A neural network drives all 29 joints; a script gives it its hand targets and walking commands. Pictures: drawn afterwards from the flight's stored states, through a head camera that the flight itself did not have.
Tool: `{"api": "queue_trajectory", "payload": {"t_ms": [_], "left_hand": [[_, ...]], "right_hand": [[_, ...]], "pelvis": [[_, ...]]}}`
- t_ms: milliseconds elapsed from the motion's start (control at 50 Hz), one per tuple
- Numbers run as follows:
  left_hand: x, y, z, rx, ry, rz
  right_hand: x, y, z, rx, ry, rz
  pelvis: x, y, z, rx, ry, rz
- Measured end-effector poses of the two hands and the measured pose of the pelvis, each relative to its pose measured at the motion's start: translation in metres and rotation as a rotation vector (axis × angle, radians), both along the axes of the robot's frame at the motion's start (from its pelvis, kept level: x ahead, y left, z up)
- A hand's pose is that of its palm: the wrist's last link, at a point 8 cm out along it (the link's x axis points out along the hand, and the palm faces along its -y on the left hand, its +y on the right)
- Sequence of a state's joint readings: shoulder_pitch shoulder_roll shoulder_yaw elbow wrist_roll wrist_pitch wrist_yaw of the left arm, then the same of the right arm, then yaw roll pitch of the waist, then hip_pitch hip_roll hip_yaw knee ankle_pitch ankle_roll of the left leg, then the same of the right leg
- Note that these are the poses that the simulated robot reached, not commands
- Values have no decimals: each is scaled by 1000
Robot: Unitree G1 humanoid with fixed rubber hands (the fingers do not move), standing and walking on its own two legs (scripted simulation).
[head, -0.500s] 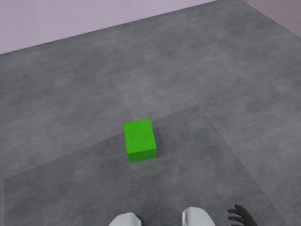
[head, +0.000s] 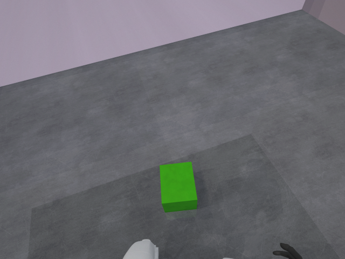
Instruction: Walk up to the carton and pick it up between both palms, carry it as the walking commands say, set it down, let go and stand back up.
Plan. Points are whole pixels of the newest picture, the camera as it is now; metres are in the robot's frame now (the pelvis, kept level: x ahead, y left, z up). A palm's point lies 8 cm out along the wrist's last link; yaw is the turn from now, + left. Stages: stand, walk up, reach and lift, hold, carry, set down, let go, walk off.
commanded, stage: walk up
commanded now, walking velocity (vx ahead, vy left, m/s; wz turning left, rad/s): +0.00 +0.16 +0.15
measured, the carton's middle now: (178, 187) +0.53 +0.04 -0.69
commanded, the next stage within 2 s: none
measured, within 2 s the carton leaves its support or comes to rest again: neither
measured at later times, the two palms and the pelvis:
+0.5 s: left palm out of the picture +0.05 +0.31 -0.14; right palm out of the picture +0.09 -0.17 -0.13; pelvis +0.01 +0.07 +0.00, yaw -1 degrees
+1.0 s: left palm out of the picture +0.06 +0.29 -0.13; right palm out of the picture -0.04 -0.22 -0.13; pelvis +0.02 +0.03 +0.00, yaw +0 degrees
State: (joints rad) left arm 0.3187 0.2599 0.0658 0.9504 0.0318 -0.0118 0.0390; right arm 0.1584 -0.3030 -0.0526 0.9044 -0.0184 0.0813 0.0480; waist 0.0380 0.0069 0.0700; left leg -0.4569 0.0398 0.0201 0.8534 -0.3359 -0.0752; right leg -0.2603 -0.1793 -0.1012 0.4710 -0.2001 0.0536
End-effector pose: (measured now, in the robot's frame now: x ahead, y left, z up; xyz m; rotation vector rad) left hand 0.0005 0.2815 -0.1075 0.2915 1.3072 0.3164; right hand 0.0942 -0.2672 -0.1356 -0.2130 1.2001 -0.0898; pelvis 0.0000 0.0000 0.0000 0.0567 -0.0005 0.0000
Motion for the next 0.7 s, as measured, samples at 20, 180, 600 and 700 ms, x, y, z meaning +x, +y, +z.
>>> {"api": "queue_trajectory", "payload": {"t_ms": [20, 180, 600, 700], "left_hand": [[2, 6, -3, -6, 1, 5], [39, 55, -41, -102, -34, 19], [44, 22, -29, -163, -21, -61], [35, 14, -30, -168, -4, -58]], "right_hand": [[9, 8, 2, -3, -14, 11], [25, 69, 16, -77, -73, 35], [-29, 99, -4, 3, 31, -81], [-53, 96, -7, 5, 92, -92]], "pelvis": [[1, 6, -1, -5, 2, 4], [11, 54, -12, -58, -8, 21], [12, 67, 1, -55, -35, -10], [9, 62, 2, -56, -37, -7]]}}
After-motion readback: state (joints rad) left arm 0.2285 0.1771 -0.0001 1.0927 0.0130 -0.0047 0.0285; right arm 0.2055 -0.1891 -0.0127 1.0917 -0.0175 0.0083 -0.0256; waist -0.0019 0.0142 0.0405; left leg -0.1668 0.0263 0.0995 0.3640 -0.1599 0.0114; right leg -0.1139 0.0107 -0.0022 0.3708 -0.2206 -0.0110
